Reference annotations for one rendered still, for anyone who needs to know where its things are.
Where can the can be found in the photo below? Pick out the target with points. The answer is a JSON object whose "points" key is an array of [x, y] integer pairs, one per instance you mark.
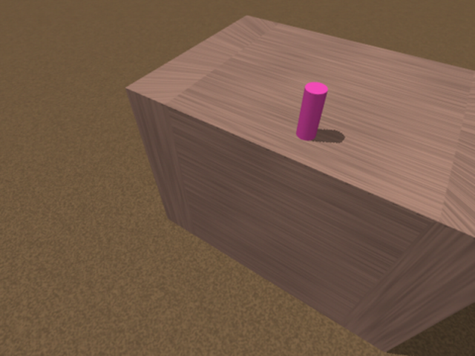
{"points": [[311, 109]]}

